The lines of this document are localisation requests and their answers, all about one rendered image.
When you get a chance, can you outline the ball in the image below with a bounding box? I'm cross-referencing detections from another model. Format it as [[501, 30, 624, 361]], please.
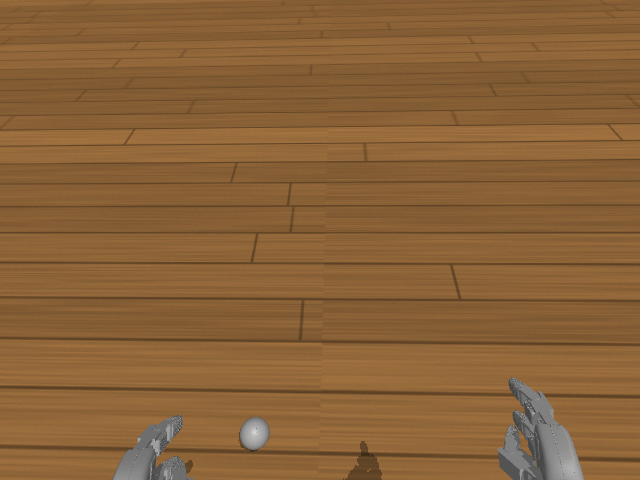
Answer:
[[240, 417, 270, 450]]

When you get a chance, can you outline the right robot hand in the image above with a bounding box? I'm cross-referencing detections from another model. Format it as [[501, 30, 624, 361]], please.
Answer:
[[498, 378, 584, 480]]

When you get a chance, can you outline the left robot hand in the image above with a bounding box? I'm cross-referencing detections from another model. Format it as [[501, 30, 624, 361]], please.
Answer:
[[112, 415, 193, 480]]

